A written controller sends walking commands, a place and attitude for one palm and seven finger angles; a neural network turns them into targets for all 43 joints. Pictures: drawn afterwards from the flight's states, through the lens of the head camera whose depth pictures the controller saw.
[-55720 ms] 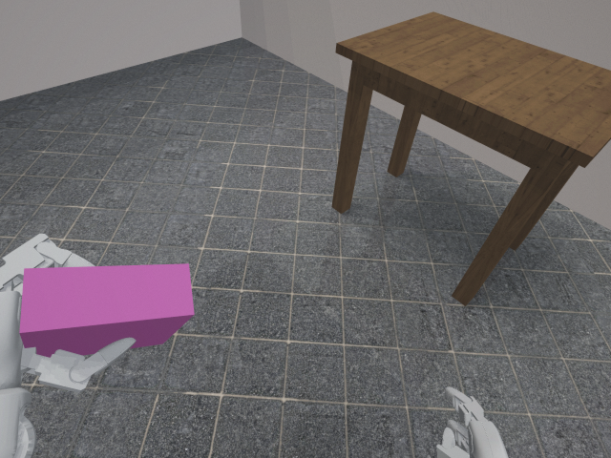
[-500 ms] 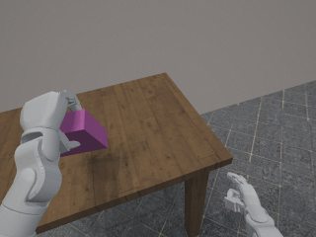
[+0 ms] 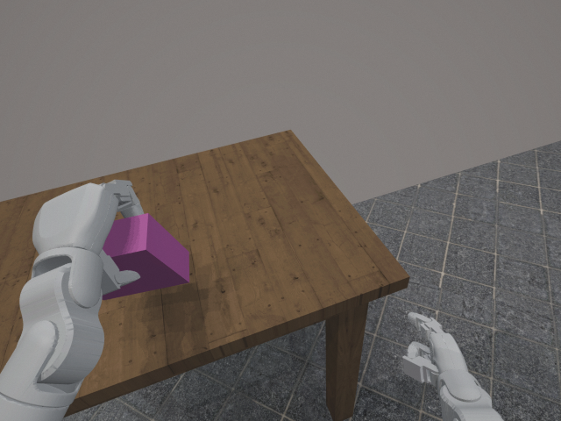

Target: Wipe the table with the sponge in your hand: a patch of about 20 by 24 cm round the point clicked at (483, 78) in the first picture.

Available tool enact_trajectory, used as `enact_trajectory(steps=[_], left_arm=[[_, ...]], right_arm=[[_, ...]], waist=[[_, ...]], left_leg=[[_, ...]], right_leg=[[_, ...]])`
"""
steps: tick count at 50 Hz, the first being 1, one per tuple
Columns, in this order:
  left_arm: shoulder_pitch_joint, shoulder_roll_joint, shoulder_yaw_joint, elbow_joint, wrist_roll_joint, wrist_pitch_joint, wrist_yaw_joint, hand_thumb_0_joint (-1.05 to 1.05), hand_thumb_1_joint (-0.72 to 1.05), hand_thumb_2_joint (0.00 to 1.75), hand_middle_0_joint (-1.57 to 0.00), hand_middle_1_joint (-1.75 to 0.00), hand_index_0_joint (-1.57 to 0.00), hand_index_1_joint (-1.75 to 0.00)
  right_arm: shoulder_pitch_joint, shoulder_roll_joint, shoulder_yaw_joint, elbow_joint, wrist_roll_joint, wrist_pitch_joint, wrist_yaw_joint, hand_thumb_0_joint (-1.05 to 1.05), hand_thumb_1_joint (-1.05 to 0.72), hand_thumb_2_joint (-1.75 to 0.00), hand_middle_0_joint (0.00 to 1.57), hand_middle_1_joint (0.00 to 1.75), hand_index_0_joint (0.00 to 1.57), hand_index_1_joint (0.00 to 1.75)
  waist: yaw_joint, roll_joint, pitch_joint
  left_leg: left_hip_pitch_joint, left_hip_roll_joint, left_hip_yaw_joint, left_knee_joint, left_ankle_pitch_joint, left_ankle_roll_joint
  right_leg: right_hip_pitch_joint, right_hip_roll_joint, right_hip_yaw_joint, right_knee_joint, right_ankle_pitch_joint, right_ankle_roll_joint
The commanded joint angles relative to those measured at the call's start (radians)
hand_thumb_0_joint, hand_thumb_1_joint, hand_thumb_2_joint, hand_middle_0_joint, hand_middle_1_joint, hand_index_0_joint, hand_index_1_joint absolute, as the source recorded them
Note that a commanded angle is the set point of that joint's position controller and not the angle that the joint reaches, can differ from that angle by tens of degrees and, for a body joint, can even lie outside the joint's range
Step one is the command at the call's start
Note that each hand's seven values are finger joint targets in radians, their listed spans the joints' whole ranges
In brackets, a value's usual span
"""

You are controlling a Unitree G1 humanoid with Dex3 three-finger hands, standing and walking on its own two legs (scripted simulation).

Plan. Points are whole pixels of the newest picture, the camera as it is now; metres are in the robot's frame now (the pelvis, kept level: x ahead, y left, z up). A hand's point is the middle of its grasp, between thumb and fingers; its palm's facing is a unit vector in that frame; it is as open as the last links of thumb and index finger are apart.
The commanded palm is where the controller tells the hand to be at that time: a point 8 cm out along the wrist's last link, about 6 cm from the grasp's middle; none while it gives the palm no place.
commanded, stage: bring the sponge back beside the body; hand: left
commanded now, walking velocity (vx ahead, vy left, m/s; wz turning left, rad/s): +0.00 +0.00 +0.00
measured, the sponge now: (132, 266) +0.27 +0.26 +0.12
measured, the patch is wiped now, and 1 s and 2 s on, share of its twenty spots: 0.95 0.95 0.95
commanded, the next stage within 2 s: step back with the hand held close in 1.28 s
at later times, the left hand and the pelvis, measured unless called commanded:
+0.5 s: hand (94, 270) +0.22 +0.27 +0.17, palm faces +0.23 -0.13 -0.97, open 9.2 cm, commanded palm +0.17 +0.27 +0.24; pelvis +0.00 -0.01 +0.00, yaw +0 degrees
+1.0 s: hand (72, 300) +0.18 +0.29 +0.15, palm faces +0.19 -0.12 -0.98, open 9.2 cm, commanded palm +0.14 +0.28 +0.22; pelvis -0.01 +0.00 +0.00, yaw +0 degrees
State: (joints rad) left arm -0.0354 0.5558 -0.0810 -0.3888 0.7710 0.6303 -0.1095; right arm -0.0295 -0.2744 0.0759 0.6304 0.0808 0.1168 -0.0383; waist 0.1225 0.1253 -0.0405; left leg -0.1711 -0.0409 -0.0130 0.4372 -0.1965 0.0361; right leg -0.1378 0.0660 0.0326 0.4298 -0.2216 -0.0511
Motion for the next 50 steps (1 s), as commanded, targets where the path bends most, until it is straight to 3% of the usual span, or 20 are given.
enact_trajectory(steps=[1,4,5,9,10,14,17,19,20,24,25,26,30,32,34,37,39,40,44,50], left_arm=[[-0.288,0.258,0.211,-0.175,0.054,-0.027,0.063,0.0,0.1,1.3,-1.2,-1.6,-1.2,-1.6],[-0.235,0.282,0.239,-0.156,0.055,-0.022,0.06,0.0,0.1,1.3,-1.2,-1.6,-1.2,-1.6],[-0.24,0.24,0.202,-0.173,0.049,-0.025,0.056,0.0,0.1,1.3,-1.2,-1.6,-1.2,-1.6],[-0.174,0.235,0.201,-0.224,0.046,-0.033,0.047,0.0,0.1,1.3,-1.2,-1.6,-1.2,-1.6],[-0.178,0.213,0.182,-0.22,0.041,-0.039,0.045,0.0,0.1,1.3,-1.2,-1.6,-1.2,-1.6],[-0.171,0.258,0.217,-0.271,0.059,-0.057,0.053,0.0,0.1,1.3,-1.2,-1.6,-1.2,-1.6],[-0.148,0.258,0.22,-0.265,0.065,-0.075,0.064,0.0,0.1,1.3,-1.2,-1.6,-1.2,-1.6],[-0.153,0.286,0.249,-0.26,0.075,-0.075,0.072,0.0,0.1,1.3,-1.2,-1.6,-1.2,-1.6],[-0.154,0.263,0.231,-0.255,0.073,-0.079,0.075,0.0,0.1,1.3,-1.2,-1.6,-1.2,-1.6],[-0.071,0.265,0.255,-0.234,0.063,-0.077,0.075,0.0,0.1,1.3,-1.2,-1.6,-1.2,-1.6],[-0.054,0.227,0.226,-0.217,0.054,-0.076,0.071,0.0,0.1,1.3,-1.2,-1.6,-1.2,-1.6],[-0.036,0.231,0.233,-0.209,0.05,-0.079,0.068,0.0,0.1,1.3,-1.2,-1.6,-1.2,-1.6],[0.007,0.199,0.209,-0.248,0.042,-0.083,0.057,0.0,0.1,1.3,-1.2,-1.6,-1.2,-1.6],[0.032,0.218,0.223,-0.258,0.044,-0.092,0.059,0.0,0.1,1.3,-1.2,-1.6,-1.2,-1.6],[0.013,0.247,0.244,-0.319,0.058,-0.101,0.065,0.0,0.1,1.3,-1.2,-1.6,-1.2,-1.6],[0.039,0.257,0.256,-0.303,0.069,-0.12,0.079,0.0,0.1,1.3,-1.2,-1.6,-1.2,-1.6],[0.021,0.293,0.286,-0.341,0.085,-0.128,0.089,0.0,0.1,1.3,-1.2,-1.6,-1.2,-1.6],[0.026,0.267,0.268,-0.321,0.083,-0.131,0.094,0.0,0.1,1.3,-1.2,-1.6,-1.2,-1.6],[0.091,0.247,0.272,-0.281,0.075,-0.131,0.095,0.0,0.1,1.3,-1.2,-1.6,-1.2,-1.6],[0.093,0.201,0.229,-0.295,0.057,-0.139,0.087,0.0,0.1,1.3,-1.2,-1.6,-1.2,-1.6]], right_arm=[[-0.283,-0.073,-0.03,-0.2,0.002,-0.06,-0.007,0.0,-0.9,-0.9,0.2,0.3,0.2,0.3],[-0.293,-0.08,-0.032,-0.197,0.002,-0.058,-0.007,0.0,-0.9,-0.9,0.2,0.3,0.2,0.3],[-0.293,-0.075,-0.029,-0.207,0.003,-0.061,-0.007,0.0,-0.9,-0.9,0.2,0.3,0.2,0.3],[-0.304,-0.077,-0.032,-0.209,0.003,-0.073,-0.001,0.0,-0.9,-0.9,0.2,0.3,0.2,0.3],[-0.293,-0.07,-0.031,-0.211,0.001,-0.076,-0.003,0.0,-0.9,-0.9,0.2,0.3,0.2,0.3],[-0.297,-0.074,-0.035,-0.207,-0.004,-0.086,-0.008,0.0,-0.9,-0.9,0.2,0.3,0.2,0.3],[-0.273,-0.071,-0.037,-0.201,-0.012,-0.086,-0.01,0.0,-0.9,-0.9,0.2,0.3,0.2,0.3],[-0.287,-0.073,-0.036,-0.199,-0.01,-0.087,-0.012,0.0,-0.9,-0.9,0.2,0.3,0.2,0.3],[-0.276,-0.067,-0.034,-0.202,-0.012,-0.087,-0.012,0.0,-0.9,-0.9,0.2,0.3,0.2,0.3],[-0.288,-0.074,-0.036,-0.199,-0.01,-0.081,-0.004,0.0,-0.9,-0.9,0.2,0.3,0.2,0.3],[-0.282,-0.067,-0.034,-0.202,-0.009,-0.081,-0.004,0.0,-0.9,-0.9,0.2,0.3,0.2,0.3],[-0.278,-0.072,-0.037,-0.195,-0.009,-0.08,-0.002,0.0,-0.9,-0.9,0.2,0.3,0.2,0.3],[-0.286,-0.071,-0.036,-0.21,-0.009,-0.088,-0.004,0.0,-0.9,-0.9,0.2,0.3,0.2,0.3],[-0.275,-0.074,-0.039,-0.202,-0.015,-0.089,-0.005,0.0,-0.9,-0.9,0.2,0.3,0.2,0.3],[-0.288,-0.074,-0.039,-0.211,-0.014,-0.096,-0.005,0.0,-0.9,-0.9,0.2,0.3,0.2,0.3],[-0.253,-0.072,-0.044,-0.202,-0.023,-0.099,-0.009,0.0,-0.9,-0.9,0.2,0.3,0.2,0.3],[-0.273,-0.074,-0.044,-0.206,-0.022,-0.102,-0.011,0.0,-0.9,-0.9,0.2,0.3,0.2,0.3],[-0.256,-0.067,-0.043,-0.207,-0.023,-0.105,-0.011,0.0,-0.9,-0.9,0.2,0.3,0.2,0.3],[-0.271,-0.072,-0.046,-0.2,-0.018,-0.101,-0.006,0.0,-0.9,-0.9,0.2,0.3,0.2,0.3],[-0.262,-0.07,-0.047,-0.201,-0.017,-0.115,-0.011,0.0,-0.9,-0.9,0.2,0.3,0.2,0.3]], waist=[[0.012,-0.064,-0.175],[0.017,-0.065,-0.157],[0.011,-0.058,-0.168],[0.012,-0.022,-0.178],[0.008,-0.051,-0.174],[0.009,-0.044,-0.166],[0.013,-0.044,-0.158],[0.016,-0.027,-0.136],[0.015,-0.037,-0.148],[0.023,-0.033,-0.134],[0.018,-0.064,-0.125],[0.015,-0.071,-0.117],[0.014,-0.052,-0.124],[0.013,-0.063,-0.12],[0.015,-0.025,-0.134],[0.019,-0.039,-0.126],[0.023,-0.006,-0.125],[0.023,-0.02,-0.121],[0.024,-0.02,-0.07],[0.013,-0.052,-0.092]], left_leg=[[0.049,0.021,-0.081,-0.051,0.131,0.007],[0.041,0.019,-0.082,-0.042,0.123,0.007],[0.042,0.017,-0.075,-0.036,0.132,0.008],[0.058,0.017,-0.083,-0.029,0.149,0.01],[0.05,0.017,-0.079,-0.026,0.145,0.012],[0.065,0.017,-0.089,-0.028,0.138,0.015],[0.064,0.016,-0.087,-0.032,0.141,0.014],[0.062,0.017,-0.092,-0.036,0.118,0.013],[0.055,0.016,-0.086,-0.034,0.117,0.011],[0.052,0.016,-0.088,-0.032,0.122,0.008],[0.043,0.017,-0.082,-0.029,0.12,0.009],[0.042,0.019,-0.083,-0.028,0.115,0.008],[0.04,0.018,-0.08,-0.025,0.107,0.015],[0.042,0.017,-0.083,-0.021,0.115,0.015],[0.051,0.018,-0.091,-0.027,0.106,0.017],[0.052,0.016,-0.089,-0.025,0.111,0.017],[0.056,0.017,-0.095,-0.031,0.097,0.017],[0.052,0.015,-0.09,-0.025,0.103,0.016],[0.048,0.02,-0.097,-0.04,0.076,0.012],[0.049,0.022,-0.094,-0.04,0.072,0.016]], right_leg=[[0.018,-0.029,0.112,-0.076,0.063,-0.041],[0.006,-0.027,0.143,-0.087,0.053,-0.045],[0.015,-0.033,0.119,-0.078,0.069,-0.04],[0.014,-0.029,0.134,-0.073,0.1,-0.042],[0.019,-0.035,0.114,-0.071,0.098,-0.036],[0.005,-0.025,0.138,-0.078,0.075,-0.041],[0.012,-0.029,0.117,-0.08,0.07,-0.038],[-0.005,-0.02,0.149,-0.091,0.032,-0.048],[0.008,-0.028,0.129,-0.084,0.031,-0.042],[0.003,-0.023,0.157,-0.092,0.046,-0.048],[0.001,-0.029,0.13,-0.089,0.043,-0.039],[-0.006,-0.032,0.134,-0.094,0.042,-0.035],[-0.006,-0.033,0.12,-0.09,0.037,-0.032],[-0.005,-0.034,0.122,-0.09,0.05,-0.029],[-0.004,-0.025,0.142,-0.088,0.029,-0.038],[0.002,-0.03,0.125,-0.089,0.024,-0.035],[-0.001,-0.019,0.154,-0.091,0.002,-0.044],[0.0,-0.026,0.134,-0.088,0.001,-0.04],[-0.028,-0.015,0.147,-0.104,-0.021,-0.046],[-0.017,-0.024,0.116,-0.096,-0.007,-0.031]])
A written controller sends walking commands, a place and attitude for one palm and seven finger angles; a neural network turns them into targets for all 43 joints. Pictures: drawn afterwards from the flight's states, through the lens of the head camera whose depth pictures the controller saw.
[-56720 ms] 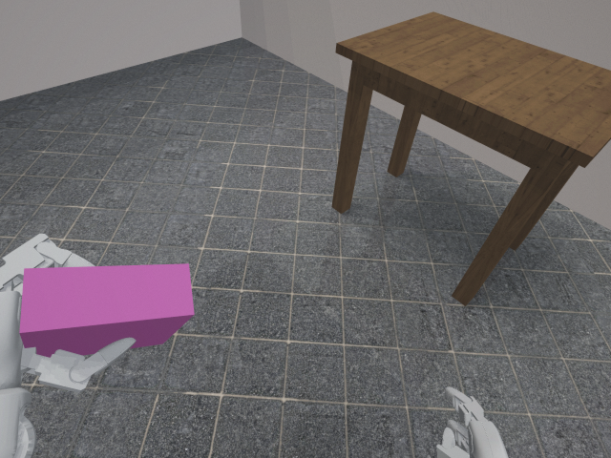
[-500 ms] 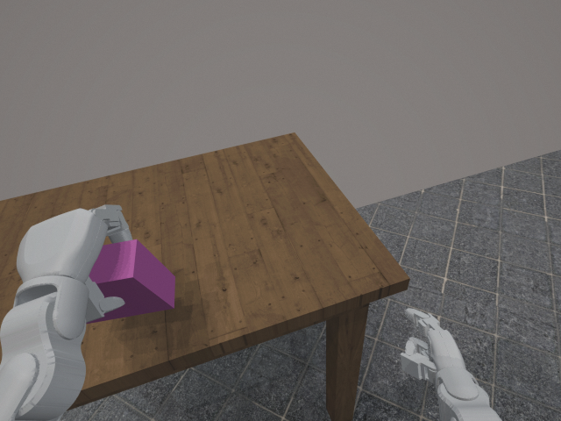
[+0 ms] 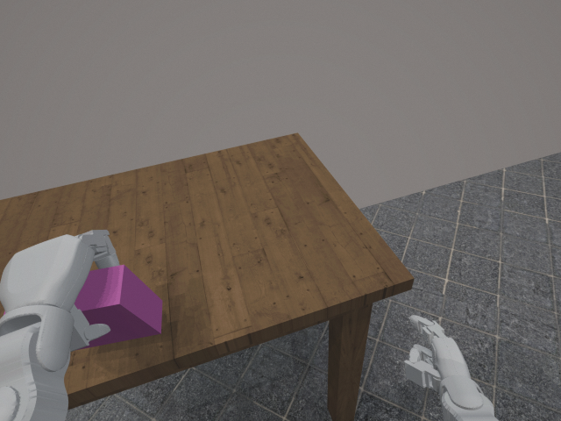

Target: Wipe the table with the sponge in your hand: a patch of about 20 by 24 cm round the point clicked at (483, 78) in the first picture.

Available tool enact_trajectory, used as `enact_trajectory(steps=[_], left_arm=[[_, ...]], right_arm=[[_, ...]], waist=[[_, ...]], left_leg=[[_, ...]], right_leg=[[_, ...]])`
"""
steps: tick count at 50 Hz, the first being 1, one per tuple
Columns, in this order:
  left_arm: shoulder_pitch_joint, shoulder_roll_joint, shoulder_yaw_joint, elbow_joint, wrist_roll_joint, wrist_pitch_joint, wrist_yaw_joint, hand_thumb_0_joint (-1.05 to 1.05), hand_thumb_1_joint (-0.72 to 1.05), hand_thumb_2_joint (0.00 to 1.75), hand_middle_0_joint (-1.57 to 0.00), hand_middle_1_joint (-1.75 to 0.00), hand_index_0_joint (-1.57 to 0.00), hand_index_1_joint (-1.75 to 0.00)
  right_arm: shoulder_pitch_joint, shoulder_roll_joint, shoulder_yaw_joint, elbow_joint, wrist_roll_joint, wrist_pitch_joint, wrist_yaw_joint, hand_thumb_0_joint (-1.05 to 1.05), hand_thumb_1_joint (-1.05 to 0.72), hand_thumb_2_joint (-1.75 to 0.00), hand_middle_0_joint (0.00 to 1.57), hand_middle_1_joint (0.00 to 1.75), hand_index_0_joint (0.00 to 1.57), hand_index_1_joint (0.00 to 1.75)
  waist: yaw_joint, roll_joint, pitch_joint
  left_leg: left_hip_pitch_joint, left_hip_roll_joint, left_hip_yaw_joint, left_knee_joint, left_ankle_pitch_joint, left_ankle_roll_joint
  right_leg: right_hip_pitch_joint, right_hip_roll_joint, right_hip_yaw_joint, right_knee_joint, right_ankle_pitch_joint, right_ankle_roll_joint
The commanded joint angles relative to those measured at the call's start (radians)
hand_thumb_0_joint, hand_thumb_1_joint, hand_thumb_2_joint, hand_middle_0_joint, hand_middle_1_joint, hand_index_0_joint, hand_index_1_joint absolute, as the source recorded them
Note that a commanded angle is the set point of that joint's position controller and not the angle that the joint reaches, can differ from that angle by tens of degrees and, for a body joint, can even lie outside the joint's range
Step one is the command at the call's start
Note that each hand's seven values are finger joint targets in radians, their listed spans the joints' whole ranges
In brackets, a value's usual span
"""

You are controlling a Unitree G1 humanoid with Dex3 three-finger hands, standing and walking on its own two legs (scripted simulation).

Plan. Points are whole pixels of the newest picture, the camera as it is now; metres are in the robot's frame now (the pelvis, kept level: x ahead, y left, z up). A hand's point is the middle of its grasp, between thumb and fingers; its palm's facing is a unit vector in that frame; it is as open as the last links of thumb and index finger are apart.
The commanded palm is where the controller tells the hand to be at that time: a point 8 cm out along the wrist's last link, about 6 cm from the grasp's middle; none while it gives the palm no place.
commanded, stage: bring the sponge back beside the body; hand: left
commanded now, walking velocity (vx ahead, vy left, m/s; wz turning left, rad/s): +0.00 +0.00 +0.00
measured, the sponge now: (102, 316) +0.20 +0.30 +0.09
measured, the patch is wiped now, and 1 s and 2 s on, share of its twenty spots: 0.95 0.95 0.95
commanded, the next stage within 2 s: step back with the hand held close in 0.28 s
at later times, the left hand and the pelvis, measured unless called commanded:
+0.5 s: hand (106, 281) +0.21 +0.26 +0.16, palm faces +0.30 -0.68 -0.67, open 9.2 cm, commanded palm +0.15 +0.29 +0.21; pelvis +0.00 +0.01 +0.00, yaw +1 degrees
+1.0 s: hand (107, 272) +0.21 +0.26 +0.17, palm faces +0.33 -0.85 -0.40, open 9.2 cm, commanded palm +0.15 +0.30 +0.21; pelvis -0.01 +0.02 -0.01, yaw +0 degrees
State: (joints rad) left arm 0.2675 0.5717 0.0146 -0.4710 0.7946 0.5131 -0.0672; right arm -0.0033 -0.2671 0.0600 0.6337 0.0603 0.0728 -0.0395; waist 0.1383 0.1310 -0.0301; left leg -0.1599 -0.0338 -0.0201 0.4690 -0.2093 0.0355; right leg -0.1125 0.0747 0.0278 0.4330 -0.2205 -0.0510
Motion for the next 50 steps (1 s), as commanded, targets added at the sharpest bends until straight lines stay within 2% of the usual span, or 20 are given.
enact_trajectory(steps=[1,9,19,20,21,22,23,24,26,28,29,30,32,35,38,40,43,48,49,50], left_arm=[[-0.202,0.198,0.146,-0.204,0.035,-0.026,0.045,0.0,0.1,1.3,-1.2,-1.6,-1.2,-1.6],[-0.237,0.247,0.183,-0.236,0.056,-0.027,0.055,0.0,0.1,1.3,-1.2,-1.6,-1.2,-1.6],[-0.21,0.206,0.16,-0.232,0.033,-0.017,0.049,0.0,0.1,1.3,-1.2,-1.6,-1.2,-1.6],[-0.246,0.138,0.091,-0.04,0.051,0.001,0.05,0.0,0.1,1.3,-1.2,-1.6,-1.2,-1.6],[-0.447,0.031,0.348,-0.333,-0.814,-0.273,0.107,0.0,0.1,1.3,-1.2,-1.6,-1.2,-1.6],[-0.193,0.113,0.374,-0.062,-0.824,-0.355,0.129,0.0,0.1,1.3,-1.2,-1.6,-1.2,-1.6],[-0.144,0.026,0.296,-0.081,-0.829,-0.385,0.128,0.0,0.1,1.3,-1.2,-1.6,-1.2,-1.6],[-0.144,0.069,0.394,-0.185,-0.858,-0.432,0.15,0.0,0.1,1.3,-1.2,-1.6,-1.2,-1.6],[-0.145,0.085,0.419,-0.37,-0.882,-0.514,0.173,0.0,0.1,1.3,-1.2,-1.6,-1.2,-1.6],[-0.077,0.094,0.458,-0.469,-0.889,-0.565,0.196,0.0,0.1,1.3,-1.2,-1.6,-1.2,-1.6],[-0.047,0.145,0.519,-0.499,-0.891,-0.588,0.208,0.0,0.1,1.3,-1.2,-1.6,-1.2,-1.6],[0.034,0.091,0.51,-0.465,-0.89,-0.601,0.21,0.0,0.1,1.3,-1.2,-1.6,-1.2,-1.6],[0.09,0.095,0.546,-0.48,-0.881,-0.618,0.216,0.0,0.1,1.3,-1.2,-1.6,-1.2,-1.6],[0.147,0.071,0.556,-0.406,-0.881,-0.64,0.212,0.0,0.1,1.3,-1.2,-1.6,-1.2,-1.6],[0.145,0.048,0.54,-0.328,-0.886,-0.644,0.205,0.0,0.1,1.3,-1.2,-1.6,-1.2,-1.6],[0.168,0.019,0.51,-0.261,-0.89,-0.639,0.2,0.0,0.1,1.3,-1.2,-1.6,-1.2,-1.6],[0.155,0.018,0.492,-0.253,-0.889,-0.642,0.201,0.0,0.1,1.3,-1.2,-1.6,-1.2,-1.6],[0.118,0.051,0.485,-0.375,-0.886,-0.684,0.22,0.0,0.1,1.3,-1.2,-1.6,-1.2,-1.6],[0.102,0.094,0.518,-0.435,-0.882,-0.697,0.229,0.0,0.1,1.3,-1.2,-1.6,-1.2,-1.6],[0.115,0.069,0.503,-0.457,-0.883,-0.707,0.23,0.0,0.1,1.3,-1.2,-1.6,-1.2,-1.6]], right_arm=[[-0.279,-0.081,-0.035,-0.196,0.0,-0.071,-0.01,0.0,-0.9,-0.9,0.2,0.3,0.2,0.3],[-0.3,-0.08,-0.028,-0.199,-0.003,-0.069,-0.009,0.0,-0.9,-0.9,0.2,0.3,0.2,0.3],[-0.306,-0.082,-0.027,-0.204,0.003,-0.062,-0.004,0.0,-0.9,-0.9,0.2,0.3,0.2,0.3],[-0.268,-0.086,-0.023,-0.172,0.003,-0.058,-0.017,0.0,-0.9,-0.9,0.2,0.3,0.2,0.3],[-0.073,-0.056,-0.042,-0.389,0.009,-0.065,-0.015,0.0,-0.9,-0.9,0.2,0.3,0.2,0.3],[0.018,-0.072,-0.017,-0.277,-0.032,-0.07,-0.023,0.0,-0.9,-0.9,0.2,0.3,0.2,0.3],[-0.012,-0.049,-0.024,-0.286,-0.023,-0.066,-0.016,0.0,-0.9,-0.9,0.2,0.3,0.2,0.3],[0.059,-0.056,-0.037,-0.288,-0.015,-0.065,-0.019,0.0,-0.9,-0.9,0.2,0.3,0.2,0.3],[0.056,-0.073,-0.042,-0.283,-0.024,-0.071,-0.033,0.0,-0.9,-0.9,0.2,0.3,0.2,0.3],[0.057,-0.1,-0.055,-0.28,-0.031,-0.072,-0.039,0.0,-0.9,-0.9,0.2,0.3,0.2,0.3],[0.055,-0.111,-0.059,-0.278,-0.034,-0.079,-0.037,0.0,-0.9,-0.9,0.2,0.3,0.2,0.3],[0.071,-0.094,-0.059,-0.269,-0.035,-0.082,-0.034,0.0,-0.9,-0.9,0.2,0.3,0.2,0.3],[0.078,-0.091,-0.066,-0.266,-0.05,-0.094,-0.029,0.0,-0.9,-0.9,0.2,0.3,0.2,0.3],[0.113,-0.086,-0.076,-0.235,-0.062,-0.113,-0.024,0.0,-0.9,-0.9,0.2,0.3,0.2,0.3],[0.135,-0.104,-0.095,-0.224,-0.048,-0.126,-0.026,0.0,-0.9,-0.9,0.2,0.3,0.2,0.3],[0.135,-0.11,-0.096,-0.217,-0.038,-0.129,-0.029,0.0,-0.9,-0.9,0.2,0.3,0.2,0.3],[0.13,-0.115,-0.102,-0.222,-0.024,-0.134,-0.033,0.0,-0.9,-0.9,0.2,0.3,0.2,0.3],[0.135,-0.092,-0.1,-0.217,-0.025,-0.139,-0.032,0.0,-0.9,-0.9,0.2,0.3,0.2,0.3],[0.137,-0.102,-0.107,-0.216,-0.025,-0.14,-0.034,0.0,-0.9,-0.9,0.2,0.3,0.2,0.3],[0.133,-0.085,-0.097,-0.216,-0.029,-0.141,-0.033,0.0,-0.9,-0.9,0.2,0.3,0.2,0.3]], waist=[[-0.001,-0.06,-0.099],[0.009,0.002,-0.1],[0.004,-0.025,-0.101],[-0.029,-0.084,-0.026],[-0.127,-0.204,0.097],[-0.113,-0.329,0.021],[-0.116,-0.29,0.019],[-0.118,-0.343,-0.02],[-0.127,-0.186,-0.119],[-0.122,0.022,-0.178],[-0.107,0.102,-0.183],[-0.104,0.135,-0.19],[-0.102,0.193,-0.168],[-0.109,0.093,-0.173],[-0.119,-0.025,-0.177],[-0.123,-0.102,-0.165],[-0.13,-0.171,-0.151],[-0.16,-0.214,-0.16],[-0.162,-0.165,-0.172],[-0.164,-0.146,-0.167]], left_leg=[[0.042,0.015,-0.088,-0.074,0.09,0.016],[0.037,0.018,-0.096,-0.091,0.085,0.015],[0.033,0.024,-0.098,-0.101,0.073,0.013],[0.001,0.022,-0.08,-0.103,0.032,0.007],[0.007,0.03,-0.095,-0.001,-0.153,0.031],[0.044,0.019,-0.094,0.059,-0.167,0.036],[0.05,0.01,-0.085,0.082,-0.154,0.029],[0.077,0.027,-0.096,0.119,-0.143,0.025],[0.063,0.066,-0.095,0.115,-0.046,0.024],[0.003,0.126,-0.154,0.047,0.084,0.035],[-0.047,0.156,-0.2,-0.002,0.098,0.044],[-0.098,0.171,-0.218,-0.031,0.08,0.05],[-0.162,0.198,-0.251,-0.073,0.154,0.06],[-0.134,0.219,-0.284,-0.087,0.267,0.054],[-0.109,0.223,-0.252,-0.035,0.333,0.038],[-0.11,0.215,-0.24,-0.036,0.282,0.028],[-0.173,0.178,-0.195,0.041,0.142,0.02],[-0.181,0.091,-0.125,0.227,-0.062,-0.004],[-0.172,0.091,-0.127,0.233,-0.077,-0.009],[-0.189,0.098,-0.143,0.208,-0.086,-0.005]], right_leg=[[-0.043,-0.033,0.122,-0.101,0.001,-0.031],[-0.023,-0.019,0.144,-0.1,0.001,-0.046],[-0.024,-0.019,0.125,-0.099,0.005,-0.04],[-0.08,-0.023,0.09,-0.109,-0.036,-0.033],[-0.294,-0.067,0.228,-0.217,-0.074,-0.016],[-0.326,-0.101,0.217,-0.234,-0.153,-0.029],[-0.354,-0.127,0.229,-0.227,-0.174,-0.04],[-0.362,-0.171,0.256,-0.244,-0.177,-0.034],[-0.283,-0.226,0.217,-0.142,0.036,-0.043],[-0.186,-0.209,0.16,0.004,0.22,-0.03],[-0.155,-0.169,0.123,0.058,0.183,-0.01],[-0.126,-0.138,0.073,0.097,0.113,0.004],[-0.126,-0.098,0.037,0.161,0.013,0.024],[-0.164,-0.061,0.009,0.166,-0.109,0.04],[-0.158,-0.085,0.019,0.078,-0.027,0.04],[-0.163,-0.093,0.017,0.064,0.001,0.038],[-0.164,-0.173,0.083,0.042,0.175,0.006],[-0.254,-0.327,0.224,-0.017,0.286,-0.071],[-0.263,-0.342,0.234,-0.01,0.272,-0.087],[-0.263,-0.327,0.206,0.011,0.234,-0.08]])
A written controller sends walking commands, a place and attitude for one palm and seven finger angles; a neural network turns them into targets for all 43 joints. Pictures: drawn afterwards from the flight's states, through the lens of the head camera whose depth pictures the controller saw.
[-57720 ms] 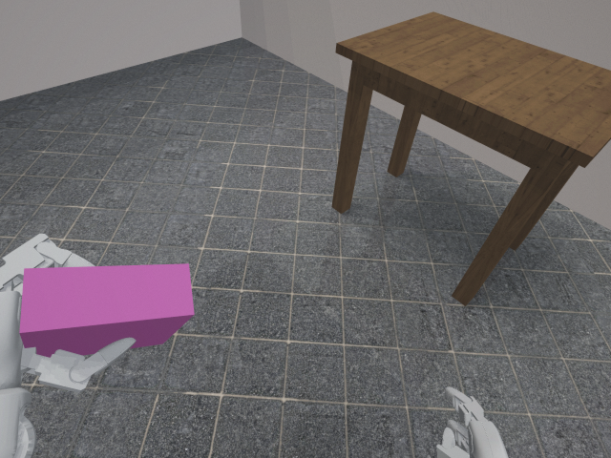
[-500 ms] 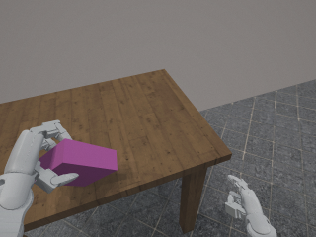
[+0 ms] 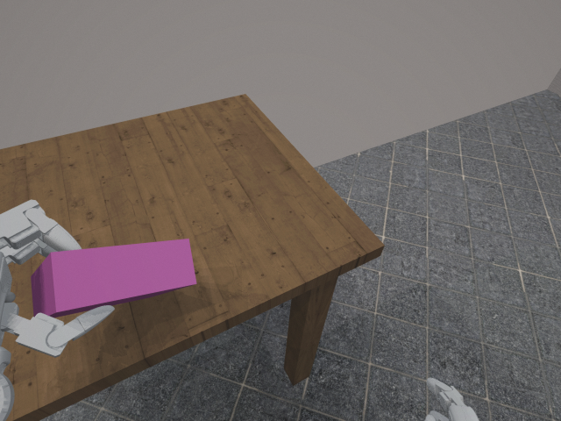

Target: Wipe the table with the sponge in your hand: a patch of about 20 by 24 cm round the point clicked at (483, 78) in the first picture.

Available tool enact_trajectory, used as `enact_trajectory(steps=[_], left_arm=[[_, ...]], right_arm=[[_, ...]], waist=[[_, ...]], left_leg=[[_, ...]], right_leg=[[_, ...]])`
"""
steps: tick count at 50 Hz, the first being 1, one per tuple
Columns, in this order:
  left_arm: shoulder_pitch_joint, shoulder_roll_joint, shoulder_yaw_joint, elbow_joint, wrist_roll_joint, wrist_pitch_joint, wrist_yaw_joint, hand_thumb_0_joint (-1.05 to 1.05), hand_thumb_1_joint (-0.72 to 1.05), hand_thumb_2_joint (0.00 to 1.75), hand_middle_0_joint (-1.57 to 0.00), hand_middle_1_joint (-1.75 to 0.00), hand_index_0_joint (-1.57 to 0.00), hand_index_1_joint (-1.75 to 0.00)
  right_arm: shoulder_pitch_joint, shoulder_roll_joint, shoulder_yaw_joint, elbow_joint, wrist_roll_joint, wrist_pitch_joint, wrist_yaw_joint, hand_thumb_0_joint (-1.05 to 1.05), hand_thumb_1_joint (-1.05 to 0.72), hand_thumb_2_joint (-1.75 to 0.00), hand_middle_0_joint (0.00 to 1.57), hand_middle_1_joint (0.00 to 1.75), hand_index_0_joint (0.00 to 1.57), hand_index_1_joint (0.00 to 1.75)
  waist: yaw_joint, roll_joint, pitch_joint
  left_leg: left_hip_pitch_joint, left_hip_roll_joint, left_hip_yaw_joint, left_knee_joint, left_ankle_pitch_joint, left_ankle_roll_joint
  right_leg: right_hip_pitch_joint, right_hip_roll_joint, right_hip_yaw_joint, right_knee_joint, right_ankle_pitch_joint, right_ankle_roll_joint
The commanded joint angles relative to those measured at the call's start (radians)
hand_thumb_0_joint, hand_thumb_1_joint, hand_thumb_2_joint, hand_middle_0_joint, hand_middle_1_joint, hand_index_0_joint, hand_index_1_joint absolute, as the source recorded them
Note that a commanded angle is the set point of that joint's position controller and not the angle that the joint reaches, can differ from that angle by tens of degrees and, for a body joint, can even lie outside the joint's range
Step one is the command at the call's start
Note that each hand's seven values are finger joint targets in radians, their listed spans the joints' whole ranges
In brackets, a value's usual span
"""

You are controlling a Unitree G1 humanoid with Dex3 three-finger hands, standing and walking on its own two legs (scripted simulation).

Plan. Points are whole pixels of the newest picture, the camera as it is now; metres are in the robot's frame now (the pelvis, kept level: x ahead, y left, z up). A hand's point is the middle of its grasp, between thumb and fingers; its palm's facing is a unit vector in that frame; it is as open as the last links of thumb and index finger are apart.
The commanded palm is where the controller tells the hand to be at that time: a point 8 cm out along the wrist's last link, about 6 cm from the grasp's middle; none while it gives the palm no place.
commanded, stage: step back with the hand held close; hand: left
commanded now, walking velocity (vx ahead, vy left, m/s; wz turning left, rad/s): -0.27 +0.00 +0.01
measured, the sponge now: (132, 276) +0.25 +0.19 +0.14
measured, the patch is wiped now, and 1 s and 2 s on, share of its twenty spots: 0.95 0.95 0.95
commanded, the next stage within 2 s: stop stepping back and stand still in 0.74 s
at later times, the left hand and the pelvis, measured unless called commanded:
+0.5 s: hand (53, 351) +0.15 +0.20 +0.20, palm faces +0.24 -0.90 -0.36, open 9.2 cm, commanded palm +0.08 +0.27 +0.23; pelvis -0.09 +0.00 +0.00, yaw -3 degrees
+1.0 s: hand out of the picture -0.04 +0.20 +0.23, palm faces +0.33 -0.84 -0.43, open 9.2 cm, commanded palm -0.08 +0.26 +0.23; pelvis -0.25 -0.01 +0.00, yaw -3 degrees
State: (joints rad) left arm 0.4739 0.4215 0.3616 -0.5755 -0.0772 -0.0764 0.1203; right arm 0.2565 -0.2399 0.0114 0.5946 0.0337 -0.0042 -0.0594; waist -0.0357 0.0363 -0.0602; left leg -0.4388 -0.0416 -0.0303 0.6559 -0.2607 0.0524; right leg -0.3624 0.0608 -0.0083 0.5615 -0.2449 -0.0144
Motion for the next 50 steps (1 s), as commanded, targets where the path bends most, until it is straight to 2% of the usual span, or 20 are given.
enact_trajectory(steps=[1,3,4,6,8,11,17,21,24,25,27,30,32,34,39,42,44,47,49,50], left_arm=[[-0.085,0.245,0.185,-0.381,-0.01,-0.126,0.048,0.0,0.1,1.3,-1.2,-1.6,-1.2,-1.6],[-0.073,0.253,0.213,-0.406,-0.007,-0.133,0.054,0.0,0.1,1.3,-1.2,-1.6,-1.2,-1.6],[-0.065,0.284,0.251,-0.401,0.005,-0.131,0.058,0.0,0.1,1.3,-1.2,-1.6,-1.2,-1.6],[-0.122,0.236,0.234,-0.386,0.028,-0.132,0.053,0.0,0.1,1.3,-1.2,-1.6,-1.2,-1.6],[-0.18,0.204,0.213,-0.302,0.032,-0.125,0.048,0.0,0.1,1.3,-1.2,-1.6,-1.2,-1.6],[-0.177,0.131,0.134,-0.17,0.012,-0.093,0.036,0.0,0.1,1.3,-1.2,-1.6,-1.2,-1.6],[-0.256,0.088,0.029,-0.183,0.017,-0.092,0.007,0.0,0.1,1.3,-1.2,-1.6,-1.2,-1.6],[-0.215,0.194,0.122,-0.353,0.015,-0.144,0.006,0.0,0.1,1.3,-1.2,-1.6,-1.2,-1.6],[-0.112,0.274,0.205,-0.419,-0.008,-0.169,0.027,0.0,0.1,1.3,-1.2,-1.6,-1.2,-1.6],[-0.066,0.231,0.183,-0.419,-0.011,-0.169,0.028,0.0,0.1,1.3,-1.2,-1.6,-1.2,-1.6],[-0.051,0.212,0.194,-0.381,-0.015,-0.149,0.029,0.0,0.1,1.3,-1.2,-1.6,-1.2,-1.6],[-0.086,0.2,0.191,-0.259,-0.011,-0.143,0.037,0.0,0.1,1.3,-1.2,-1.6,-1.2,-1.6],[-0.117,0.199,0.204,-0.23,-0.012,-0.158,0.05,0.0,0.1,1.3,-1.2,-1.6,-1.2,-1.6],[-0.084,0.169,0.194,-0.123,0.003,-0.151,0.044,0.0,0.1,1.3,-1.2,-1.6,-1.2,-1.6],[-0.133,0.135,0.114,-0.434,0.006,-0.138,0.025,0.0,0.1,1.3,-1.2,-1.6,-1.2,-1.6],[-0.102,0.148,0.107,-0.487,-0.001,-0.129,0.03,0.0,0.1,1.3,-1.2,-1.6,-1.2,-1.6],[-0.079,0.218,0.173,-0.452,0.002,-0.125,0.042,0.0,0.1,1.3,-1.2,-1.6,-1.2,-1.6],[-0.093,0.195,0.196,-0.304,0.009,-0.092,0.058,0.0,0.1,1.3,-1.2,-1.6,-1.2,-1.6],[-0.112,0.198,0.19,-0.186,0.018,-0.069,0.041,0.0,0.1,1.3,-1.2,-1.6,-1.2,-1.6],[-0.146,0.183,0.152,-0.154,0.013,-0.068,0.026,0.0,0.1,1.3,-1.2,-1.6,-1.2,-1.6]], right_arm=[[-0.135,-0.115,-0.049,-0.186,-0.005,-0.069,-0.014,0.0,-0.9,-0.9,0.2,0.3,0.2,0.3],[-0.138,-0.123,-0.049,-0.192,-0.011,-0.074,-0.014,0.0,-0.9,-0.9,0.2,0.3,0.2,0.3],[-0.145,-0.144,-0.054,-0.199,-0.017,-0.074,-0.017,0.0,-0.9,-0.9,0.2,0.3,0.2,0.3],[-0.13,-0.128,-0.058,-0.192,-0.039,-0.093,-0.014,0.0,-0.9,-0.9,0.2,0.3,0.2,0.3],[-0.103,-0.11,-0.06,-0.166,-0.044,-0.107,-0.009,0.0,-0.9,-0.9,0.2,0.3,0.2,0.3],[-0.094,-0.104,-0.054,-0.146,-0.023,-0.116,-0.009,0.0,-0.9,-0.9,0.2,0.3,0.2,0.3],[-0.139,-0.107,-0.031,-0.141,-0.018,-0.133,-0.003,0.0,-0.9,-0.9,0.2,0.3,0.2,0.3],[-0.179,-0.102,-0.028,-0.172,-0.019,-0.121,0.006,0.0,-0.9,-0.9,0.2,0.3,0.2,0.3],[-0.137,-0.093,-0.058,-0.152,0.008,-0.112,0.0,0.0,-0.9,-0.9,0.2,0.3,0.2,0.3],[-0.176,-0.064,-0.05,-0.168,0.012,-0.098,-0.004,0.0,-0.9,-0.9,0.2,0.3,0.2,0.3],[-0.181,-0.036,-0.026,-0.191,0.004,-0.083,-0.002,0.0,-0.9,-0.9,0.2,0.3,0.2,0.3],[-0.153,-0.064,-0.023,-0.163,0.001,-0.061,-0.02,0.0,-0.9,-0.9,0.2,0.3,0.2,0.3],[-0.119,-0.109,-0.069,-0.155,-0.011,-0.085,-0.018,0.0,-0.9,-0.9,0.2,0.3,0.2,0.3],[-0.072,-0.096,-0.076,-0.129,-0.012,-0.098,0.0,0.0,-0.9,-0.9,0.2,0.3,0.2,0.3],[-0.094,-0.103,-0.075,-0.147,0.003,-0.152,0.035,0.0,-0.9,-0.9,0.2,0.3,0.2,0.3],[-0.13,-0.104,-0.058,-0.154,0.001,-0.19,0.038,0.0,-0.9,-0.9,0.2,0.3,0.2,0.3],[-0.126,-0.114,-0.052,-0.164,-0.004,-0.194,0.024,0.0,-0.9,-0.9,0.2,0.3,0.2,0.3],[-0.128,-0.102,-0.035,-0.153,-0.015,-0.164,0.01,0.0,-0.9,-0.9,0.2,0.3,0.2,0.3],[-0.116,-0.095,-0.034,-0.154,-0.017,-0.13,0.004,0.0,-0.9,-0.9,0.2,0.3,0.2,0.3],[-0.101,-0.079,-0.035,-0.153,-0.011,-0.112,-0.001,0.0,-0.9,-0.9,0.2,0.3,0.2,0.3]], waist=[[0.016,-0.017,-0.125],[0.026,0.066,-0.108],[0.038,0.185,-0.098],[0.036,0.298,-0.116],[0.035,0.224,-0.094],[0.035,0.073,-0.088],[0.041,0.149,-0.131],[0.053,0.065,-0.185],[0.033,-0.244,-0.202],[0.036,-0.242,-0.166],[0.012,-0.137,-0.105],[-0.014,0.019,-0.073],[0.021,0.26,-0.12],[0.013,0.158,-0.163],[0.029,0.131,-0.198],[0.039,0.204,-0.136],[0.032,0.263,-0.102],[0.043,0.289,-0.084],[0.048,0.159,-0.07],[0.039,-0.046,-0.064]], left_leg=[[0.084,0.115,-0.147,-0.011,-0.036,-0.016],[0.037,0.159,-0.214,-0.127,-0.049,0.005],[0.002,0.204,-0.27,-0.241,-0.098,0.022],[-0.099,0.309,-0.392,-0.431,-0.234,0.071],[-0.064,0.314,-0.351,-0.415,-0.175,0.081],[0.174,0.294,-0.28,-0.353,0.017,0.06],[0.229,0.252,-0.208,-0.321,0.111,0.017],[0.131,0.194,-0.162,-0.148,0.043,-0.012],[0.185,0.016,-0.018,0.345,-0.16,-0.09],[0.111,0.028,-0.039,0.487,-0.21,-0.086],[-0.021,0.083,-0.079,0.408,-0.247,-0.073],[0.059,0.089,-0.028,-0.163,0.117,-0.075],[0.299,0.369,-0.315,-0.252,0.826,0.036],[0.427,0.426,-0.32,-0.179,1.005,0.101],[0.328,0.326,-0.175,-0.227,0.691,0.058],[0.147,0.302,-0.164,-0.33,0.274,0.039],[0.037,0.285,-0.178,-0.4,-0.207,0.039],[-0.094,0.225,-0.126,-0.41,-0.442,-0.005],[-0.104,0.114,-0.009,-0.181,-0.461,-0.045],[-0.029,0.021,0.091,0.153,-0.403,-0.065]], right_leg=[[-0.029,-0.29,0.234,-0.1,0.237,-0.105],[-0.023,-0.199,0.158,-0.026,0.122,-0.065],[-0.01,-0.124,0.096,0.06,0.019,-0.031],[0.08,-0.013,0.04,0.341,-0.187,0.022],[0.023,-0.025,0.056,0.423,-0.214,0.027],[-0.126,-0.028,0.035,0.281,-0.252,0.03],[0.0,-0.041,0.033,-0.044,-0.109,0.021],[0.122,-0.144,0.091,-0.203,0.122,-0.044],[-0.066,-0.399,0.201,-0.25,0.317,-0.185],[-0.09,-0.437,0.206,-0.243,0.406,-0.21],[-0.026,-0.436,0.162,-0.136,0.636,-0.181],[0.041,-0.28,0.039,0.114,0.624,-0.044],[-0.2,-0.091,0.03,0.325,-0.155,0.025],[-0.33,-0.046,0.093,0.491,-0.355,0.028],[-0.2,-0.053,0.057,0.448,-0.175,0.053],[-0.107,-0.05,0.014,0.401,-0.125,0.048],[-0.03,-0.048,-0.002,0.331,-0.158,0.04],[0.174,-0.005,-0.074,0.112,-0.187,0.008],[0.237,-0.038,-0.1,-0.169,-0.055,-0.025],[0.143,-0.142,-0.03,-0.305,0.06,-0.071]])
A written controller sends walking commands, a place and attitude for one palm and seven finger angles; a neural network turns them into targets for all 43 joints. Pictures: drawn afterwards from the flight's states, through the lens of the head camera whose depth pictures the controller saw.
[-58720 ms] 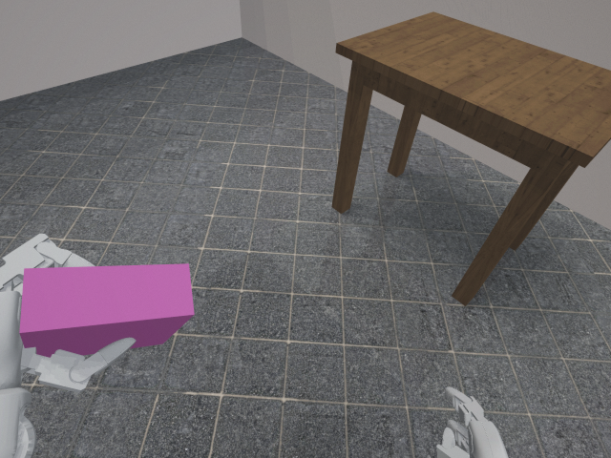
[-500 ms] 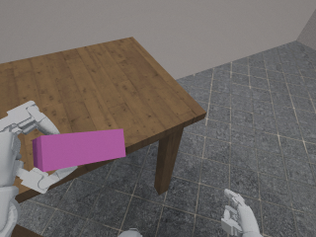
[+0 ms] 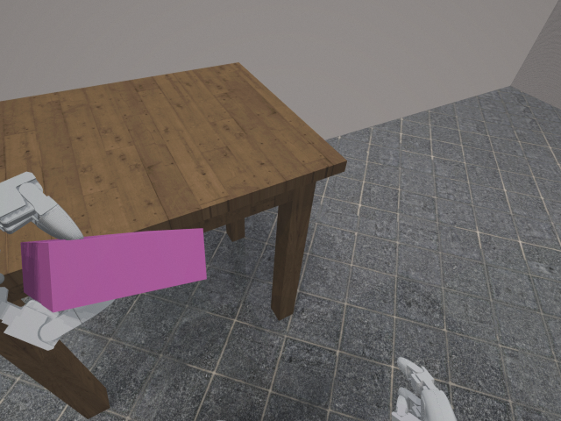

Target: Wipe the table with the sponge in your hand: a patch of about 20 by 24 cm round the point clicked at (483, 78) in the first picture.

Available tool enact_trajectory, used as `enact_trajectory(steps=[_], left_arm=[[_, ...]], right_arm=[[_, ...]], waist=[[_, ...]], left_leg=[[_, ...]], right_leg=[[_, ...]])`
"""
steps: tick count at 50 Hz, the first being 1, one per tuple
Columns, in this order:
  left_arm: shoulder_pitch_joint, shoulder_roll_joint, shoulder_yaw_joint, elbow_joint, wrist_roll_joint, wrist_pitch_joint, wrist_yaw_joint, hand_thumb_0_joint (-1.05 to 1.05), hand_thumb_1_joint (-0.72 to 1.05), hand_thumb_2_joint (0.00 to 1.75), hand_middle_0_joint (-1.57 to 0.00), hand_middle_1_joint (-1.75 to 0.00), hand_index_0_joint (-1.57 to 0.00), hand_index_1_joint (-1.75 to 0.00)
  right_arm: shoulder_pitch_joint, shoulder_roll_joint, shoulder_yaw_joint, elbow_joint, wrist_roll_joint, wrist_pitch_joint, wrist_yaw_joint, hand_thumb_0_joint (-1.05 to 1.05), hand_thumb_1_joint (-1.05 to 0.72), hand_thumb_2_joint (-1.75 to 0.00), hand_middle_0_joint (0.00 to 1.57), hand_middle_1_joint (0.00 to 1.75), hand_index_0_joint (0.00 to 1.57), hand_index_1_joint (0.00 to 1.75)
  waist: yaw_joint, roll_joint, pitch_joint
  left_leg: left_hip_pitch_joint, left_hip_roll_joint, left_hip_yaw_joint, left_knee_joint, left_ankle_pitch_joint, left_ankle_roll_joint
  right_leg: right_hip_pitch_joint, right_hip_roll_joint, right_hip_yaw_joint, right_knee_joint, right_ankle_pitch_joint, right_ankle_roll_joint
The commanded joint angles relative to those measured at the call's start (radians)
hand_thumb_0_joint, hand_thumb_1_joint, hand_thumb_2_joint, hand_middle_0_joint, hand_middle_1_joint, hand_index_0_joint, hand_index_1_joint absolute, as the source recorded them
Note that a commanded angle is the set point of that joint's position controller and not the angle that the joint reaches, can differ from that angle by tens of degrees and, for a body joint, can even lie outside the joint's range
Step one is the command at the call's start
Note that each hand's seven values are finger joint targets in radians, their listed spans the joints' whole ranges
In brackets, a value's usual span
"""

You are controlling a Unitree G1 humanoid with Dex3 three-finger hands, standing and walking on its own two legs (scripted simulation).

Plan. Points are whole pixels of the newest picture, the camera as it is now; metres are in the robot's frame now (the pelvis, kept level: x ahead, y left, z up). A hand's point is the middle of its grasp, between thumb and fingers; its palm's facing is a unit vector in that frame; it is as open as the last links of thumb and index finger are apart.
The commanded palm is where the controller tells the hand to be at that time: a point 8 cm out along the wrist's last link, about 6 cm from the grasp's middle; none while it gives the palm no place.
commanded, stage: stop stepping back and stand still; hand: left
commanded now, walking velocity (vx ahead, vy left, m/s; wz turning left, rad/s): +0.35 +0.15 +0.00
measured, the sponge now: (134, 257) +0.24 +0.18 +0.19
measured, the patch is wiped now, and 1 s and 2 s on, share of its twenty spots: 0.95 0.95 0.95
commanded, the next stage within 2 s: none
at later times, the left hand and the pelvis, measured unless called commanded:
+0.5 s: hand out of the picture +0.04 +0.22 +0.25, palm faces +0.48 -0.78 -0.40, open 9.2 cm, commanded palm -0.01 +0.27 +0.23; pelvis -0.15 -0.02 +0.00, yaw +4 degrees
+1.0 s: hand out of the picture -0.02 +0.23 +0.24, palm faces +0.49 -0.78 -0.38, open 9.2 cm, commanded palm -0.09 +0.26 +0.23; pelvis -0.23 -0.03 +0.02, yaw +3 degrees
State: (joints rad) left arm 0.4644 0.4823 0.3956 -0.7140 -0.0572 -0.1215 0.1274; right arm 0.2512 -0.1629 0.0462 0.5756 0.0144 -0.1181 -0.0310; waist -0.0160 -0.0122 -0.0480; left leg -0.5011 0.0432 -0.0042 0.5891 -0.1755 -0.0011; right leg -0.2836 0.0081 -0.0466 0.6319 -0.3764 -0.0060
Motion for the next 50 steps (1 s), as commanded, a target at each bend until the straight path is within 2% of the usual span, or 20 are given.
enact_trajectory(steps=[1,3,6,12,15,17,18,20,24,26,27,28,29,30,34,38,39,41,45,50], left_arm=[[-0.157,0.153,0.122,-0.005,-0.01,-0.024,0.014,0.0,0.1,1.3,-1.2,-1.6,-1.2,-1.6],[-0.192,0.102,0.094,0.059,-0.025,-0.019,-0.012,0.0,0.1,1.3,-1.2,-1.6,-1.2,-1.6],[-0.184,0.082,0.077,0.167,-0.037,-0.017,-0.048,0.0,0.1,1.3,-1.2,-1.6,-1.2,-1.6],[-0.23,0.137,0.088,-0.141,-0.013,-0.058,-0.007,0.0,0.1,1.3,-1.2,-1.6,-1.2,-1.6],[-0.126,0.153,0.124,-0.292,-0.009,-0.072,0.016,0.0,0.1,1.3,-1.2,-1.6,-1.2,-1.6],[-0.158,0.197,0.167,-0.302,0.015,-0.083,0.021,0.0,0.1,1.3,-1.2,-1.6,-1.2,-1.6],[-0.23,0.189,0.132,-0.27,0.001,-0.078,0.023,0.0,0.1,1.3,-1.2,-1.6,-1.2,-1.6],[-0.323,0.122,0.103,-0.022,0.011,-0.078,-0.006,0.0,0.1,1.3,-1.2,-1.6,-1.2,-1.6],[-0.323,0.094,0.086,0.247,-0.01,-0.03,-0.035,0.0,0.1,1.3,-1.2,-1.6,-1.2,-1.6],[-0.264,0.089,0.069,0.29,-0.012,-0.002,-0.046,0.0,0.1,1.3,-1.2,-1.6,-1.2,-1.6],[-0.245,0.104,0.065,0.258,-0.012,0.003,-0.05,0.0,0.1,1.3,-1.2,-1.6,-1.2,-1.6],[-0.261,0.12,0.083,0.206,-0.029,-0.004,-0.052,0.0,0.1,1.3,-1.2,-1.6,-1.2,-1.6],[-0.247,0.099,0.096,0.205,-0.037,-0.018,-0.062,0.0,0.1,1.3,-1.2,-1.6,-1.2,-1.6],[-0.236,0.103,0.087,0.123,-0.035,-0.044,-0.07,0.0,0.1,1.3,-1.2,-1.6,-1.2,-1.6],[-0.199,0.167,0.133,-0.216,-0.03,-0.082,-0.035,0.0,0.1,1.3,-1.2,-1.6,-1.2,-1.6],[-0.09,0.172,0.133,-0.258,-0.011,-0.077,0.017,0.0,0.1,1.3,-1.2,-1.6,-1.2,-1.6],[-0.089,0.156,0.12,-0.235,-0.011,-0.071,0.026,0.0,0.1,1.3,-1.2,-1.6,-1.2,-1.6],[-0.193,0.136,0.118,-0.201,0.002,-0.067,0.043,0.0,0.1,1.3,-1.2,-1.6,-1.2,-1.6],[-0.236,0.153,0.14,0.083,0.021,-0.058,0.037,0.0,0.1,1.3,-1.2,-1.6,-1.2,-1.6],[-0.131,0.035,0.05,0.097,-0.016,-0.045,-0.007,0.0,0.1,1.3,-1.2,-1.6,-1.2,-1.6]], right_arm=[[-0.105,-0.17,-0.081,-0.131,0.019,0.012,-0.032,0.0,-0.9,-0.9,0.2,0.3,0.2,0.3],[-0.099,-0.184,-0.097,-0.114,0.044,0.008,-0.031,0.0,-0.9,-0.9,0.2,0.3,0.2,0.3],[-0.156,-0.171,-0.076,-0.111,0.041,0.06,-0.013,0.0,-0.9,-0.9,0.2,0.3,0.2,0.3],[-0.139,-0.166,-0.087,-0.123,0.036,-0.024,-0.036,0.0,-0.9,-0.9,0.2,0.3,0.2,0.3],[-0.092,-0.169,-0.091,-0.151,0.013,-0.061,-0.052,0.0,-0.9,-0.9,0.2,0.3,0.2,0.3],[-0.101,-0.16,-0.113,-0.13,0.009,-0.08,-0.054,0.0,-0.9,-0.9,0.2,0.3,0.2,0.3],[-0.121,-0.147,-0.091,-0.115,0.018,-0.087,-0.047,0.0,-0.9,-0.9,0.2,0.3,0.2,0.3],[-0.106,-0.151,-0.084,-0.016,0.033,-0.105,-0.02,0.0,-0.9,-0.9,0.2,0.3,0.2,0.3],[-0.053,-0.205,-0.088,-0.066,0.035,-0.056,-0.045,0.0,-0.9,-0.9,0.2,0.3,0.2,0.3],[-0.063,-0.193,-0.08,-0.103,0.034,-0.03,-0.049,0.0,-0.9,-0.9,0.2,0.3,0.2,0.3],[-0.095,-0.183,-0.091,-0.124,0.039,-0.013,-0.046,0.0,-0.9,-0.9,0.2,0.3,0.2,0.3],[-0.152,-0.184,-0.093,-0.142,0.037,-0.015,-0.051,0.0,-0.9,-0.9,0.2,0.3,0.2,0.3],[-0.133,-0.176,-0.087,-0.121,0.024,-0.016,-0.042,0.0,-0.9,-0.9,0.2,0.3,0.2,0.3],[-0.099,-0.182,-0.089,-0.104,0.037,-0.009,-0.014,0.0,-0.9,-0.9,0.2,0.3,0.2,0.3],[-0.175,-0.145,-0.071,-0.116,0.026,-0.009,-0.013,0.0,-0.9,-0.9,0.2,0.3,0.2,0.3],[-0.134,-0.126,-0.058,-0.079,0.009,-0.055,-0.047,0.0,-0.9,-0.9,0.2,0.3,0.2,0.3],[-0.126,-0.147,-0.065,-0.088,0.009,-0.062,-0.058,0.0,-0.9,-0.9,0.2,0.3,0.2,0.3],[-0.133,-0.194,-0.079,-0.102,0.001,-0.068,-0.055,0.0,-0.9,-0.9,0.2,0.3,0.2,0.3],[-0.05,-0.165,-0.091,-0.04,0.043,-0.068,-0.02,0.0,-0.9,-0.9,0.2,0.3,0.2,0.3],[-0.089,-0.17,-0.082,-0.111,0.042,-0.027,-0.016,0.0,-0.9,-0.9,0.2,0.3,0.2,0.3]], waist=[[0.008,-0.168,-0.07],[-0.022,-0.305,-0.058],[-0.046,-0.149,0.048],[0.016,-0.062,-0.163],[0.021,0.23,-0.283],[0.02,0.408,-0.239],[-0.035,0.525,-0.059],[0.0,0.221,0.184],[0.017,0.129,0.071],[0.024,-0.095,0.009],[0.022,-0.344,-0.032],[0.021,-0.412,-0.019],[-0.006,-0.225,0.006],[0.004,-0.293,-0.056],[-0.018,-0.073,-0.11],[-0.003,-0.038,-0.153],[-0.011,0.043,-0.142],[-0.009,0.49,-0.037],[-0.013,0.205,0.025],[-0.005,0.131,0.058]], left_leg=[[0.023,-0.094,0.033,0.674,-0.357,-0.017],[-0.061,-0.059,-0.11,0.939,-0.209,-0.022],[-0.03,0.016,-0.093,0.911,-0.06,0.002],[0.231,-0.008,0.047,0.03,-0.287,0.086],[0.376,0.041,0.071,-0.401,-0.039,0.105],[0.495,0.178,0.026,-0.277,0.382,0.14],[0.322,0.283,-0.237,-0.307,0.23,0.226],[0.15,0.339,-0.231,-0.366,-0.004,0.239],[0.06,0.173,-0.014,-0.079,-0.203,0.132],[-0.049,0.028,0.044,0.27,-0.419,0.097],[-0.123,-0.064,0.088,0.559,-0.453,0.069],[-0.144,-0.064,-0.037,0.755,-0.368,0.053],[-0.137,-0.031,-0.076,0.806,-0.245,0.032],[-0.108,-0.021,-0.09,0.781,-0.205,0.029],[0.137,-0.004,0.024,0.435,-0.147,0.045],[0.336,-0.035,0.11,0.0,-0.255,0.087],[0.363,-0.023,0.084,-0.14,-0.259,0.092],[0.306,0.213,-0.298,-0.433,-0.485,0.189],[0.291,0.25,-0.254,-0.327,-0.182,0.209],[0.168,0.216,-0.184,-0.331,-0.318,0.161]], right_leg=[[-0.056,-0.287,0.219,-0.436,0.354,-0.168],[-0.181,-0.336,0.285,-0.403,0.307,-0.157],[-0.405,-0.288,0.131,-0.371,0.025,-0.11],[-0.137,-0.274,0.214,-0.266,-0.039,-0.092],[-0.009,-0.077,0.023,0.227,0.082,-0.037],[-0.292,0.045,-0.082,0.532,-0.129,0.012],[-0.431,-0.044,0.032,0.58,-0.163,0.019],[-0.548,-0.102,0.164,0.666,-0.085,-0.001],[-0.06,-0.043,-0.009,0.041,0.093,0.007],[0.141,-0.039,-0.032,-0.175,0.194,0.014],[0.115,-0.191,0.251,-0.298,-0.025,-0.045],[-0.059,-0.33,0.583,-0.473,-0.299,-0.097],[-0.108,-0.344,0.58,-0.477,-0.285,-0.126],[-0.117,-0.307,0.56,-0.463,-0.335,-0.1],[-0.274,-0.268,0.284,-0.438,-0.342,-0.097],[-0.202,-0.251,0.201,-0.342,-0.301,-0.082],[-0.168,-0.222,0.158,-0.238,-0.264,-0.075],[-0.311,0.035,-0.065,0.36,-0.21,0.003],[-0.51,-0.041,0.079,0.685,-0.023,-0.001],[-0.269,-0.05,-0.004,0.247,0.031,0.008]])
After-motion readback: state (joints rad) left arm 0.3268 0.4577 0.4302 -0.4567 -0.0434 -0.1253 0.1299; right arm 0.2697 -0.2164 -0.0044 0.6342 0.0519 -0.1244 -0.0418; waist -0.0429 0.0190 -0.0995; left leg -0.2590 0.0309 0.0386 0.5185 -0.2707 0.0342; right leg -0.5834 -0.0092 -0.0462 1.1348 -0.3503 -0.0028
